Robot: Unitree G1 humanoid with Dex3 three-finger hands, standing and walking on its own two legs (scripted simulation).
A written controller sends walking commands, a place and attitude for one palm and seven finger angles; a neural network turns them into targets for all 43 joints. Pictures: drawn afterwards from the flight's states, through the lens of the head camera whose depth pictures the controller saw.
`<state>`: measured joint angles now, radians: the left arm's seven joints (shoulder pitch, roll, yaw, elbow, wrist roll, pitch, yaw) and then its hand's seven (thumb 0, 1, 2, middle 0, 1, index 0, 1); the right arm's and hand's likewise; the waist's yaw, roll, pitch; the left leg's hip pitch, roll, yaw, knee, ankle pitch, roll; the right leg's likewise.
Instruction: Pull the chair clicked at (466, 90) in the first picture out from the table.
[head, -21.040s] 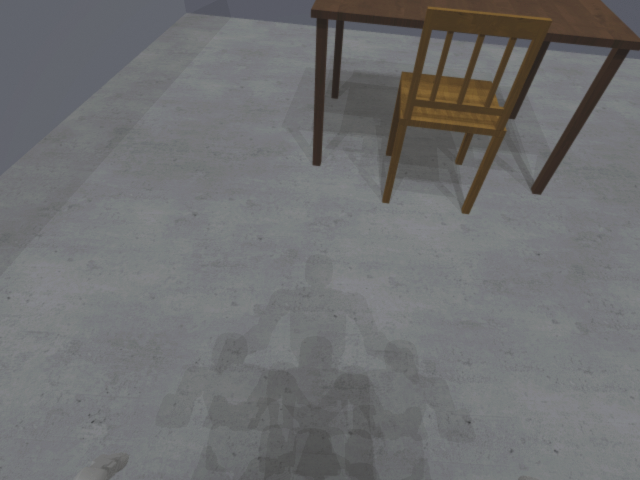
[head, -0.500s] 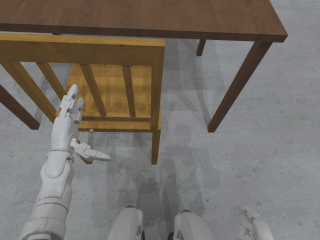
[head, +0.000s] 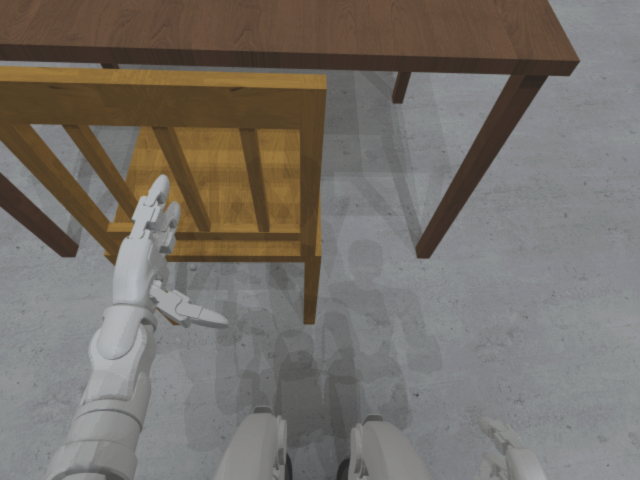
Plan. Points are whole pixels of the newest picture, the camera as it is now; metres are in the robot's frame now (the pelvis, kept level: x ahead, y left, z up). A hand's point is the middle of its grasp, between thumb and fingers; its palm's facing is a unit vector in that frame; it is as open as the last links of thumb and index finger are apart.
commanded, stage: aim the fingers beside a spindle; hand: left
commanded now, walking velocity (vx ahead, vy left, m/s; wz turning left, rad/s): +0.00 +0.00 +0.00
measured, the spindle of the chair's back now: (186, 184) +0.50 +0.20 +0.00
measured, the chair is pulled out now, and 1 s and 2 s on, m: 0.00 0.00 0.00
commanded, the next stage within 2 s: push the fingers through the gap in 1.86 s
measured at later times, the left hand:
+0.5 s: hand (191, 269) +0.36 +0.17 +0.01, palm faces +0.04 -1.00 -0.04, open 16.9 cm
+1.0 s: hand (166, 261) +0.36 +0.19 +0.03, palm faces +0.07 -1.00 -0.07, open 16.9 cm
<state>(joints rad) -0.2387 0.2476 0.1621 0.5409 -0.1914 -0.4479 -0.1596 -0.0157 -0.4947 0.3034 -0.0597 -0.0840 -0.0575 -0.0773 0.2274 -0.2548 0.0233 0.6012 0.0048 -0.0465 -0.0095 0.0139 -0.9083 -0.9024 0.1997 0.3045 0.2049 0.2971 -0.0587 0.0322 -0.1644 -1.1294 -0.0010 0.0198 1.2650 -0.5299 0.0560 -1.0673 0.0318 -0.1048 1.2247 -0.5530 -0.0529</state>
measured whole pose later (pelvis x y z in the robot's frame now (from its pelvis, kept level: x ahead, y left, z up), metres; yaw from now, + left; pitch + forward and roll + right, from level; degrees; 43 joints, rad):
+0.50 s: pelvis +0.00 +0.00 +0.00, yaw +0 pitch +22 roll -3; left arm -0.21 0.23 0.18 0.51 -0.15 -0.47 -0.10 -0.02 -0.50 0.30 -0.07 -0.08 -0.06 -0.08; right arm 0.20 -0.25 0.02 0.58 -0.01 -0.05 -0.01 0.01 -0.91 -0.90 0.20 0.30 0.20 0.30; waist -0.07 0.02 -0.16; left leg -1.13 0.00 0.02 1.28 -0.54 0.06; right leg -1.07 0.03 -0.10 1.24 -0.56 -0.05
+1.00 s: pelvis +0.00 +0.00 +0.00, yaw +0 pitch +21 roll -3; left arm -0.23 0.29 0.20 0.54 -0.18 -0.48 -0.13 -0.02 -0.50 0.30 -0.06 -0.08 -0.06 -0.08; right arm 0.22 -0.25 0.03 0.61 0.00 -0.05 -0.01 0.01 -0.91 -0.90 0.20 0.30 0.20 0.30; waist -0.06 0.03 -0.17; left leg -1.12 0.00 0.01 1.27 -0.53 0.06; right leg -1.05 0.03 -0.11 1.23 -0.55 -0.05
